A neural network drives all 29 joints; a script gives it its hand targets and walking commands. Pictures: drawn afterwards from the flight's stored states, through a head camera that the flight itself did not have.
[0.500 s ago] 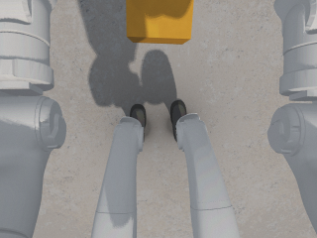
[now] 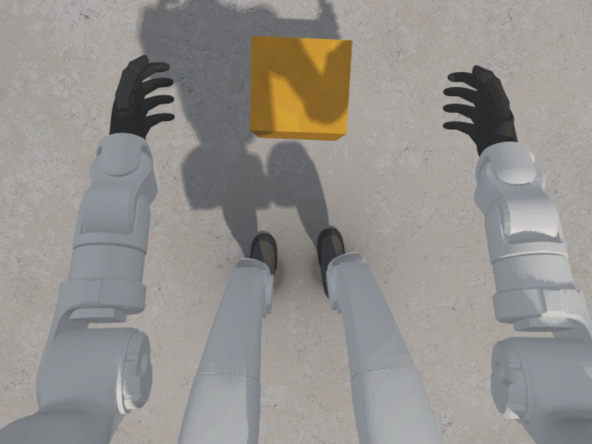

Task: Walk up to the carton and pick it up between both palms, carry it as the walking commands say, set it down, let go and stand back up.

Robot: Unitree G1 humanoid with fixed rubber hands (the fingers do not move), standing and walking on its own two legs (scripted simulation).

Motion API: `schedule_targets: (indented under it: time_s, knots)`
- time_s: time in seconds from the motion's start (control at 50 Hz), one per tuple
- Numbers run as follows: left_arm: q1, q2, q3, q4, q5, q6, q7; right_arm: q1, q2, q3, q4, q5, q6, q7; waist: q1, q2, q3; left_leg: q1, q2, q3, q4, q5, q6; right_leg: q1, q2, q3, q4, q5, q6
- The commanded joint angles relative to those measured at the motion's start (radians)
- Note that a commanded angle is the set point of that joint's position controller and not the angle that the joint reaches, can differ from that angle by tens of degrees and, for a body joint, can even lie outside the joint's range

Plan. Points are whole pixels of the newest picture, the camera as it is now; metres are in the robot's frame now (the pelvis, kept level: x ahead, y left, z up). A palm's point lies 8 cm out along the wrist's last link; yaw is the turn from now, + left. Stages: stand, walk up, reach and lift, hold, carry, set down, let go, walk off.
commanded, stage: let go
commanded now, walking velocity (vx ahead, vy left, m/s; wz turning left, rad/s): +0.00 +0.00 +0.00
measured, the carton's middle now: (299, 95) +0.55 -0.02 -0.61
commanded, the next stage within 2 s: stand in 1.08 s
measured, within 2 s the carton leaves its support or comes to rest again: neither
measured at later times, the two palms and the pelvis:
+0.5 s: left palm (73, 283) +0.29 +0.21 -0.04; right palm (566, 292) +0.26 -0.23 -0.03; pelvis +0.07 -0.01 +0.05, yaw -1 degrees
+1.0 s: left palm (21, 341) +0.25 +0.24 -0.01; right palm (558, 319) +0.25 -0.21 -0.01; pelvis +0.10 +0.01 +0.06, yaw -1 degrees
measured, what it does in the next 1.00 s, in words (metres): rises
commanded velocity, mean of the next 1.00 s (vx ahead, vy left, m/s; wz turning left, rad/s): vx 0.00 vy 0.00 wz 0.00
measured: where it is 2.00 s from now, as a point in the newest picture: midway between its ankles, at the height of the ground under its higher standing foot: (298, 279)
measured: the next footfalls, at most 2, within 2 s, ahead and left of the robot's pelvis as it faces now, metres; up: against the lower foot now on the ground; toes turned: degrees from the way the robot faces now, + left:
none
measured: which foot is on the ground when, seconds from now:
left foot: down 0.00-1.00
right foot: down 0.00-1.00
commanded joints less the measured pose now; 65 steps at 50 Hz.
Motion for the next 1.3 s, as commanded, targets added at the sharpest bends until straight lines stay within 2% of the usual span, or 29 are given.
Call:
schedule_targets:
  time_s: [0.0, 0.02, 0.04, 0.1, 0.16, 0.2, 0.24, 0.26, 0.3, 0.4, 0.42, 0.44, 0.46, 0.5, 0.56, 0.58, 0.66, 0.7, 0.74, 0.88, 0.9, 1.04, 1.06, 1.1, 1.12, 1.18, 1.2, 1.26, 1.28]
  knots:
    - [-0.065, 0.094, 0.034, -0.165, 0.01, -0.064, -0.012, -0.042, -0.134, -0.028, -0.163, 0.014, -0.062, 0.011, -0.012, -0.012, -1.841, 0.513, 0.023, -0.018, -0.06, 0.503, -0.007, 0.628, -0.015, 0.007, -0.033, 0.55, 0.048]
    - [0.114, 0.072, 0.015, -0.168, 0.025, -0.075, -0.021, 0.104, -0.114, -0.023, -0.176, 0.004, -0.077, 0.016, -0.006, -0.002, -1.857, 0.569, 0.021, -0.013, -0.081, 0.499, -0.01, 0.711, -0.017, 0.01, -0.055, 0.572, 0.047]
    - [0.01, 0.092, 0.031, -0.167, 0.017, -0.094, -0.028, -0.006, -0.127, -0.035, -0.186, 0.008, -0.089, 0.023, 0.007, -0.013, -1.74, 0.466, 0.025, -0.017, -0.082, 0.477, -0.005, 0.677, -0.017, 0.017, -0.051, 0.554, 0.05]
    - [0.151, 0.06, 0.014, -0.146, 0.035, -0.152, -0.048, 0.192, -0.065, -0.028, -0.115, -0.02, -0.14, 0.035, -0.008, -0.029, -1.546, 0.426, 0.033, -0.02, -0.133, 0.4, 0.001, 0.72, -0.036, 0.041, -0.104, 0.553, 0.049]
    - [0.289, 0.038, 0.008, -0.073, 0.066, -0.2, -0.07, 0.302, -0.018, 0.006, -0.077, -0.021, -0.196, 0.049, 0.004, -0.024, -1.275, 0.397, 0.04, 0.004, -0.205, 0.26, -0.006, 0.66, -0.061, 0.039, -0.184, 0.433, 0.044]
    - [0.347, 0.014, 0.015, 0.053, 0.081, -0.21, -0.084, 0.342, 0.02, 0.027, 0.048, -0.007, -0.209, 0.065, 0.02, -0.017, -1.048, 0.322, 0.05, 0.023, -0.261, 0.118, -0.01, 0.596, -0.081, 0.044, -0.254, 0.278, 0.036]
    - [0.463, -0.012, 0.012, 0.091, 0.083, -0.225, -0.096, 0.455, 0.048, 0.033, 0.094, -0.023, -0.221, 0.074, 0.023, -0.021, -0.961, 0.376, 0.055, 0.033, -0.319, 0.076, -0.01, 0.617, -0.081, 0.039, -0.313, 0.172, 0.037]
    - [0.473, -0.007, 0.019, 0.093, 0.081, -0.234, -0.105, 0.455, 0.038, 0.04, 0.046, -0.023, -0.233, 0.072, 0.018, -0.051, -0.934, 0.395, 0.058, 0.028, -0.316, 0.077, -0.002, 0.627, -0.083, 0.044, -0.325, 0.165, 0.044]
    - [0.545, 0.002, 0.029, 0.059, 0.11, -0.252, -0.107, 0.547, 0.034, 0.015, 0.051, -0.062, -0.244, 0.07, 0.014, -0.021, -0.876, 0.459, 0.059, 0.028, -0.356, 0.069, -0.004, 0.654, -0.073, 0.039, -0.356, 0.155, 0.04]
    - [0.657, -0.006, 0.002, -0.005, 0.082, -0.284, -0.123, 0.639, 0.011, 0.041, -0.019, -0.041, -0.277, 0.074, 0.011, -0.026, -0.763, 0.568, 0.056, 0.02, -0.408, 0.123, 0.008, 0.715, -0.073, 0.038, -0.4, 0.241, 0.042]
    - [0.762, -0.013, -0.023, -0.031, 0.076, -0.296, -0.124, 0.749, 0.016, 0.06, -0.041, -0.036, -0.287, 0.074, 0.011, -0.008, -0.818, 0.606, 0.055, 0.017, -0.419, 0.195, -0.002, 0.804, -0.066, 0.036, -0.4, 0.333, 0.041]
    - [0.755, -0.004, -0.02, -0.065, 0.074, -0.306, -0.127, 0.747, 0.003, 0.039, -0.087, -0.046, -0.298, 0.072, -0.005, -0.049, -0.819, 0.654, 0.054, 0.007, -0.429, 0.219, 0.002, 0.81, -0.066, 0.032, -0.404, 0.39, 0.048]
    - [0.77, 0.009, -0.022, -0.089, 0.078, -0.315, -0.124, 0.76, 0.001, 0.055, -0.092, -0.03, -0.304, 0.076, 0.016, -0.019, -0.821, 0.646, 0.05, 0.007, -0.43, 0.275, -0.006, 0.843, -0.056, 0.026, -0.396, 0.451, 0.05]
    - [0.873, 0.005, -0.026, -0.085, 0.068, -0.321, -0.132, 0.841, -0.003, 0.072, -0.122, -0.022, -0.313, 0.075, 0.011, -0.049, -0.842, 0.688, 0.049, 0.003, -0.447, 0.32, -0.01, 0.942, -0.067, 0.034, -0.403, 0.546, 0.051]
    - [0.962, 0.023, -0.06, -0.117, 0.051, -0.325, -0.137, 0.934, -0.007, 0.069, -0.118, -0.028, -0.316, 0.075, 0.014, -0.036, -0.8, 0.738, 0.033, 0.012, -0.48, 0.378, -0.023, 0.972, -0.058, 0.03, -0.436, 0.597, 0.056]
    - [0.998, 0.022, -0.077, -0.153, 0.057, -0.328, -0.137, 0.97, -0.004, 0.069, -0.13, -0.026, -0.318, 0.077, 0.019, 0.011, -0.814, 0.785, 0.036, 0.006, -0.485, 0.414, -0.029, 0.99, -0.056, 0.023, -0.444, 0.594, 0.049]
    - [1.03, 0.02, -0.086, -0.151, 0.033, -0.304, -0.145, 0.95, -0.019, 0.096, -0.119, -0.008, -0.299, 0.093, 0.023, 0.024, -0.683, 0.815, 0.048, -0.009, -0.507, 0.412, -0.042, 0.923, -0.045, 0.009, -0.481, 0.476, 0.041]
    - [1.008, 0.026, -0.099, -0.18, 0.034, -0.285, -0.147, 0.943, -0.016, 0.093, -0.108, -0.017, -0.274, 0.1, 0.031, 0.071, -0.617, 0.832, 0.056, -0.003, -0.525, 0.344, -0.044, 0.889, -0.041, 0.004, -0.496, 0.351, 0.036]
    - [1.019, 0.019, -0.106, -0.157, 0.026, -0.26, -0.152, 0.947, -0.017, 0.095, -0.091, -0.025, -0.245, 0.1, 0.02, 0.047, -0.561, 0.845, 0.065, -0.008, -0.531, 0.317, -0.037, 0.867, -0.032, -0.008, -0.497, 0.291, 0.041]
    - [1.013, 0.037, -0.087, -0.152, 0.042, -0.211, -0.156, 0.923, -0.019, 0.068, -0.099, -0.06, -0.194, 0.096, 0.029, -0.008, -0.517, 0.871, 0.064, -0.01, -0.521, 0.3, -0.022, 0.879, -0.02, -0.013, -0.493, 0.249, 0.044]
    - [1.028, 0.033, -0.104, -0.127, 0.033, -0.2, -0.154, 0.95, -0.004, 0.073, -0.067, -0.064, -0.187, 0.093, 0.012, -0.011, -0.477, 0.895, 0.066, -0.012, -0.518, 0.289, -0.019, 0.851, -0.019, -0.017, -0.501, 0.223, 0.039]
    - [1.026, 0.045, -0.103, -0.142, 0.032, -0.227, -0.127, 0.925, -0.005, 0.07, -0.099, -0.077, -0.157, 0.064, 0.045, 0.015, -0.532, 0.928, 0.087, -0.025, -0.467, 0.488, -0.028, 0.839, 0.01, 0.006, -0.452, 0.279, 0.031]
    - [1.023, 0.133, -0.073, 0.014, 0.065, -0.256, -0.092, 0.955, -0.122, 0.031, 0.049, -0.051, -0.229, 0.032, 0.027, 0.045, -0.724, 0.857, 0.126, -0.052, -0.427, 0.445, -0.015, 0.893, -0.112, 0.058, -0.456, 0.364, 0.038]
    - [1.034, 0.175, -0.065, 0.038, 0.075, -0.283, -0.073, 0.938, -0.118, 0.034, 0.076, -0.049, -0.274, 0.022, 0.04, -0.017, -0.704, 0.875, 0.132, -0.06, -0.438, 0.414, -0.009, 0.878, -0.112, 0.071, -0.448, 0.384, 0.027]
    - [1.016, 0.161, -0.075, 0.043, 0.074, -0.298, -0.076, 0.951, -0.115, 0.038, 0.091, -0.048, -0.29, 0.02, 0.022, 0.006, -0.722, 0.871, 0.135, -0.067, -0.431, 0.417, -0.005, 0.862, -0.115, 0.08, -0.443, 0.369, 0.02]
    - [1.028, 0.156, -0.087, 0.105, 0.069, -0.319, -0.075, 0.967, -0.103, 0.045, 0.147, -0.048, -0.309, 0.026, 0.029, -0.003, -0.623, 0.815, 0.129, -0.076, -0.457, 0.378, 0.006, 0.815, -0.123, 0.092, -0.473, 0.375, 0.015]
    - [1.004, 0.164, -0.076, 0.112, 0.065, -0.322, -0.076, 0.938, -0.116, 0.041, 0.166, -0.055, -0.317, 0.021, 0.034, 0.027, -0.616, 0.811, 0.134, -0.085, -0.461, 0.413, 0.007, 0.81, -0.127, 0.097, -0.473, 0.372, 0.017]
    - [1.016, 0.178, -0.074, 0.148, 0.064, -0.335, -0.081, 0.942, -0.112, 0.043, 0.185, -0.05, -0.327, 0.022, 0.034, -0.003, -0.571, 0.795, 0.144, -0.097, -0.477, 0.382, 0.01, 0.785, -0.129, 0.094, -0.496, 0.332, 0.021]
    - [1.017, 0.171, -0.08, 0.16, 0.064, -0.336, -0.079, 0.958, -0.13, 0.039, 0.192, -0.048, -0.331, 0.017, 0.028, 0.028, -0.569, 0.807, 0.139, -0.088, -0.479, 0.353, 0.011, 0.779, -0.138, 0.112, -0.505, 0.325, 0.012]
